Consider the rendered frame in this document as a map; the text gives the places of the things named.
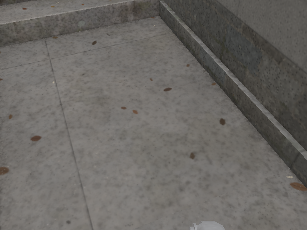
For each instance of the robot right thigh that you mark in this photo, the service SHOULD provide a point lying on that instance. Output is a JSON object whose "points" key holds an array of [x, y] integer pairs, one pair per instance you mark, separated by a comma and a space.
{"points": [[206, 225]]}

